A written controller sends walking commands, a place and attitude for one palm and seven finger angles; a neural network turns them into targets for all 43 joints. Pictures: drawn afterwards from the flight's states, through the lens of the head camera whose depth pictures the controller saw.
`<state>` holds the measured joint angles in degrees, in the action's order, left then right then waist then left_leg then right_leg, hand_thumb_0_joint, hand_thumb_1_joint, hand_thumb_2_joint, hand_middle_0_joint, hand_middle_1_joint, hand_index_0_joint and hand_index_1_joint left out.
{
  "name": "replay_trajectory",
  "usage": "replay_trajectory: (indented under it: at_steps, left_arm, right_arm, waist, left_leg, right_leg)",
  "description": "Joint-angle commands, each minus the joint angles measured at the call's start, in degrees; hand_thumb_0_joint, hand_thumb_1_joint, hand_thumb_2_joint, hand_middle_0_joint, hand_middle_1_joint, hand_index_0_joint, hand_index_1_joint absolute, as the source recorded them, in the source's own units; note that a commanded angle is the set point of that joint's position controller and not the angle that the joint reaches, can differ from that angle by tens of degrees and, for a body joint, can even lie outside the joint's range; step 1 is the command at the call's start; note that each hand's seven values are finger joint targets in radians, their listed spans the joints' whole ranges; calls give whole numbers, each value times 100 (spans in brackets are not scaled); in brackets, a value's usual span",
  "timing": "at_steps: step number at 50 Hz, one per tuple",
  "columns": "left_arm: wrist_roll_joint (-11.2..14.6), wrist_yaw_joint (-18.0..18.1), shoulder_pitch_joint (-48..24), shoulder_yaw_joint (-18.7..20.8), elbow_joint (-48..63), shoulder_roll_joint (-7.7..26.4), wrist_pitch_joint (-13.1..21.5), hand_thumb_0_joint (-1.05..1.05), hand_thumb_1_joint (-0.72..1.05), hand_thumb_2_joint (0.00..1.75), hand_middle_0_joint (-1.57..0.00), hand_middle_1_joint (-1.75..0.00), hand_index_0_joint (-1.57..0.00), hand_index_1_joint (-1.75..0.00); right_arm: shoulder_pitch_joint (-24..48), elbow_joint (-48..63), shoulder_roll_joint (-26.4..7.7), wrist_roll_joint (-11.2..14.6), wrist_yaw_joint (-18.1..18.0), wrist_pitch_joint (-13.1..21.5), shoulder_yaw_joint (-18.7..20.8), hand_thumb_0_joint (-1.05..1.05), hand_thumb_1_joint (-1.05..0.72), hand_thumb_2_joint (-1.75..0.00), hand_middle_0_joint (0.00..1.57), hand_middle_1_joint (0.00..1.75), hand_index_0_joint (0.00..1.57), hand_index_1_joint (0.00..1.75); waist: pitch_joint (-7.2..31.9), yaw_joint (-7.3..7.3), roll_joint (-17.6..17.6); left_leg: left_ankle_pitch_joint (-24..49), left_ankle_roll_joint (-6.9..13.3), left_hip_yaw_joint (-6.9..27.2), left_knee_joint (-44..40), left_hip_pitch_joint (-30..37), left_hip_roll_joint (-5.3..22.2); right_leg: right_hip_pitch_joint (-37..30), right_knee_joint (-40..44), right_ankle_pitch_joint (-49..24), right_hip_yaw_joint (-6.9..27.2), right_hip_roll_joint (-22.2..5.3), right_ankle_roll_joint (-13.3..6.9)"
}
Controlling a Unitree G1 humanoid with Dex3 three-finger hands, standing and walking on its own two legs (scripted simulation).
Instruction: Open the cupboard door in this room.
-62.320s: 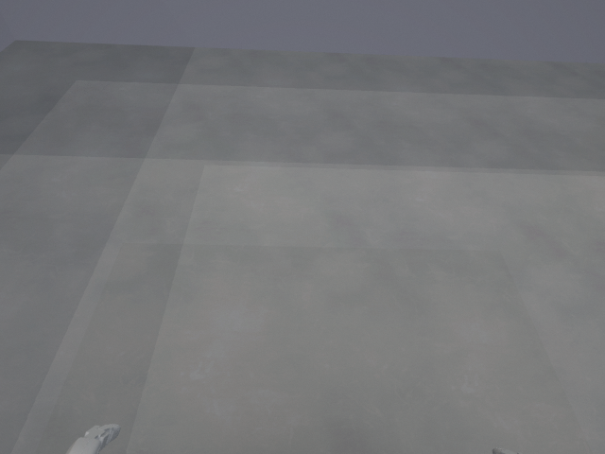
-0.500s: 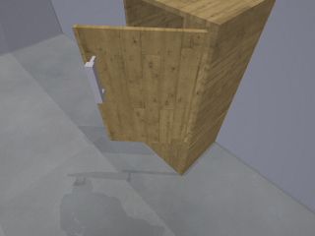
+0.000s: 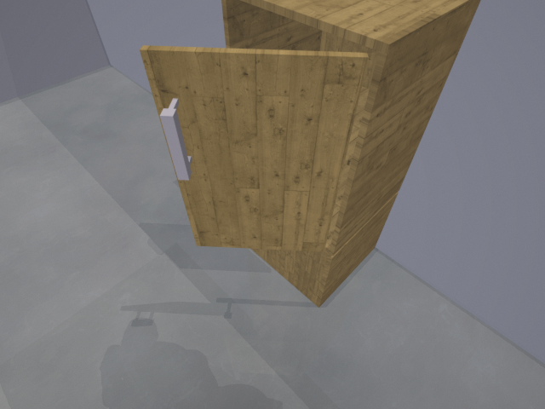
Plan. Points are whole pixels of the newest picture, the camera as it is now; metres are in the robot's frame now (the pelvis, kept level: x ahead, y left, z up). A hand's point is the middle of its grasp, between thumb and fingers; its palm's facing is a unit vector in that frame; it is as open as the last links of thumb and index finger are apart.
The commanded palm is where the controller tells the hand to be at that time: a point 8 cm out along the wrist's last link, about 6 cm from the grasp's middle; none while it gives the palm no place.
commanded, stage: come to a stop and stand still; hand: left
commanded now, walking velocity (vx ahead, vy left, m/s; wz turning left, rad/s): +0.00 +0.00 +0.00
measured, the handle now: (179, 140) +0.59 +0.22 +0.06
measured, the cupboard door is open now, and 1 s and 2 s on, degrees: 42 42 42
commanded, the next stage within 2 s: look again from close up in 0.26 s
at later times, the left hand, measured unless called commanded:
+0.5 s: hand out of the picture +0.03 +0.19 -0.17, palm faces +0.00 -0.97 -0.23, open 7.4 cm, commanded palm none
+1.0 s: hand out of the picture +0.04 +0.19 -0.17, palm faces +0.00 -0.97 -0.24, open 7.4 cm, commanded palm none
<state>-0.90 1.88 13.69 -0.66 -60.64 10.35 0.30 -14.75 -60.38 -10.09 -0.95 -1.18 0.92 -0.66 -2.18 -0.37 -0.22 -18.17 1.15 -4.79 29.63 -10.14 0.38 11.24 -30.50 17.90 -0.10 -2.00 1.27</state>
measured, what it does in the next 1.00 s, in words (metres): stands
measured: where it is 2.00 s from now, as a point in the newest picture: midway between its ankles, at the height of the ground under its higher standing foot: outside the picture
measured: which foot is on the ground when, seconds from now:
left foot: down 0.00-1.00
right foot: down 0.00-1.00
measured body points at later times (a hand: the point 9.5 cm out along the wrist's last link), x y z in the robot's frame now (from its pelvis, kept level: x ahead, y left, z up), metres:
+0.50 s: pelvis +0.01 +0.00 +0.00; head +0.03 +0.00 +0.45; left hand +0.03 +0.24 -0.15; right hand +0.04 -0.24 -0.15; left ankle -0.02 +0.10 -0.73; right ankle -0.02 -0.13 -0.73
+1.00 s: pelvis +0.01 -0.01 +0.01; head +0.02 -0.01 +0.45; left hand +0.04 +0.24 -0.15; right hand +0.04 -0.26 -0.15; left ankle -0.02 +0.10 -0.73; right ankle -0.02 -0.13 -0.73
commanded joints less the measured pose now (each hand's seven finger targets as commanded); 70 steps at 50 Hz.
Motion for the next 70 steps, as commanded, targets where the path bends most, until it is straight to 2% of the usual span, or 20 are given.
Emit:
replay_trajectory:
  at_steps: [1,6,15,34,45,47,50,53,55,56,57,58,59,60,61,62,63,64,66,70]
  left_arm:
    - [17,12,227,143,243,692,67,0,90,90,-20,-30,-20,-30]
    - [17,6,258,174,189,731,85,0,90,90,-20,-30,-20,-30]
    - [8,8,190,197,55,798,95,0,90,90,-20,-30,-20,-30]
    - [-4,-20,-21,216,27,955,120,0,90,90,-20,-30,-20,-30]
    - [5,-31,-72,229,20,1030,150,0,90,90,-20,-30,-20,-30]
    - [7,-31,-45,216,-10,952,136,0,90,90,-20,-30,-20,-30]
    - [-31,-40,175,221,-51,827,70,0,90,90,-20,-30,-20,-30]
    - [-40,-66,351,290,-40,957,41,0,90,90,-20,-30,-20,-30]
    - [-39,-58,575,361,-46,1063,39,0,90,90,-20,-30,-20,-30]
    - [-36,-47,643,389,-37,1074,56,0,90,90,-20,-30,-20,-30]
    - [-35,-32,600,390,-7,1033,73,0,90,90,-20,-30,-20,-30]
    - [-115,238,1129,274,-261,699,313,0,90,90,-20,-30,-20,-30]
    - [-78,212,848,292,-31,959,357,0,90,90,-20,-30,-20,-30]
    - [-43,184,771,269,99,885,351,0,90,90,-20,-30,-20,-30]
    - [35,175,631,224,139,812,308,0,90,90,-20,-30,-20,-30]
    - [78,182,578,193,166,614,277,0,90,90,-20,-30,-20,-30]
    - [87,193,421,156,218,449,231,0,90,90,-20,-30,-20,-30]
    - [70,190,286,121,290,332,124,0,90,90,-20,-30,-20,-30]
    - [38,147,91,158,421,272,48,0,90,90,-20,-30,-20,-30]
    - [11,19,703,224,288,192,-61,0,90,90,-20,-30,-20,-30]
  right_arm:
    - [-168,221,-687,-10,-18,110,126,0,-90,-90,20,30,20,30]
    - [-184,157,-724,2,-42,157,152,0,-90,-90,20,30,20,30]
    - [-175,-7,-759,16,-79,172,183,0,-90,-90,20,30,20,30]
    - [179,-103,-847,11,-60,144,196,0,-90,-90,20,30,20,30]
    - [249,-142,-941,11,-51,145,202,0,-90,-90,20,30,20,30]
    - [157,-184,-862,4,-40,129,172,0,-90,-90,20,30,20,30]
    - [-40,-216,-646,-21,3,58,128,0,-90,-90,20,30,20,30]
    - [-73,-127,-556,-53,39,8,130,0,-90,-90,20,30,20,30]
    - [-98,-56,-486,-51,51,-8,138,0,-90,-90,20,30,20,30]
    - [-103,-20,-459,-53,51,4,142,0,-90,-90,20,30,20,30]
    - [-156,-11,-412,-43,41,25,137,0,-90,-90,20,30,20,30]
    - [498,299,-613,-70,48,108,139,0,-90,-90,20,30,20,30]
    - [34,458,-458,-2,53,89,125,0,-90,-90,20,30,20,30]
    - [-621,262,-359,-58,16,160,149,0,-90,-90,20,30,20,30]
    - [-866,169,-587,3,-45,148,192,0,-90,-90,20,30,20,30]
    - [-1011,161,-746,21,-90,153,223,0,-90,-90,20,30,20,30]
    - [-1048,157,-850,34,-107,154,256,0,-90,-90,20,30,20,30]
    - [-875,193,-879,21,-129,124,243,0,-90,-90,20,30,20,30]
    - [-865,313,-821,-35,-165,101,258,0,-90,-90,20,30,20,30]
    - [-325,491,-713,-9,-199,52,242,0,-90,-90,20,30,20,30]
  waist:
    - [-253,61,-124]
    - [88,75,-86]
    - [93,62,-97]
    - [9,82,30]
    - [224,86,101]
    - [269,78,75]
    - [47,132,105]
    - [-323,190,423]
    - [-482,253,888]
    - [-503,266,1012]
    - [-479,205,1033]
    - [-643,265,-106]
    - [-317,-162,-264]
    - [404,-211,-291]
    - [844,-241,-203]
    - [1175,-213,-254]
    - [1033,-211,-604]
    - [617,-137,-819]
    - [57,-203,-871]
    - [-13,158,-379]
  left_leg:
    - [670,146,716,-920,-359,613]
    - [1211,164,649,-803,-96,624]
    - [1852,163,586,-743,96,654]
    - [1583,106,586,-867,177,635]
    - [1670,59,552,-867,316,657]
    - [1398,44,531,-873,282,629]
    - [392,42,398,-688,-58,466]
    - [-209,-19,186,-287,-547,219]
    - [-439,-61,1,252,-945,77]
    - [-437,-69,-18,419,-1024,89]
    - [-365,-76,29,270,-895,153]
    - [72,-199,242,619,-899,57]
    - [471,-80,133,241,-806,133]
    - [1682,57,90,-66,-420,168]
    - [3443,167,346,216,114,474]
    - [5492,312,670,299,806,856]
    - [6880,490,1011,38,1417,1239]
    - [7605,606,1102,-79,1442,1500]
    - [7033,624,1026,-261,1266,1403]
    - [4071,581,863,-354,-22,1252]
  right_leg:
    - [212,495,-535,285,-249,-294]
    - [38,436,-978,265,-304,-287]
    - [-18,415,-1462,240,-355,-287]
    - [-37,695,-1624,356,-436,-314]
    - [-135,755,-1823,387,-471,-328]
    - [-194,757,-1575,406,-473,-339]
    - [-119,799,-394,528,-520,-436]
    - [-13,1138,466,963,-771,-644]
    - [-122,1449,624,1401,-1102,-867]
    - [-160,1479,265,1549,-1260,-985]
    - [-114,1334,-386,1404,-1263,-1010]
    - [-78,590,-4344,1725,-1140,-767]
    - [-435,160,-5875,845,-1167,-631]
    - [-786,-823,-6764,485,-865,-500]
    - [-546,-1224,-5511,84,-587,-356]
    - [-146,-1308,-3523,-165,-309,-254]
    - [601,-1236,-401,-207,-17,-203]
    - [1048,-1257,820,-174,68,-169]
    - [1308,-1256,1049,-216,30,-192]
    - [277,-431,-260,-224,-13,-278]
